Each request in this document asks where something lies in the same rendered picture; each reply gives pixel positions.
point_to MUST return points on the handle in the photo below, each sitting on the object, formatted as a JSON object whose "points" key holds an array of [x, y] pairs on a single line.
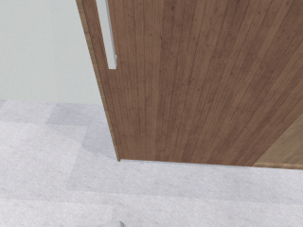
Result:
{"points": [[107, 33]]}

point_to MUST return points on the wardrobe door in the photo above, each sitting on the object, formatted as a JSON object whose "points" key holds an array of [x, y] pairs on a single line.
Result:
{"points": [[201, 81], [288, 148]]}

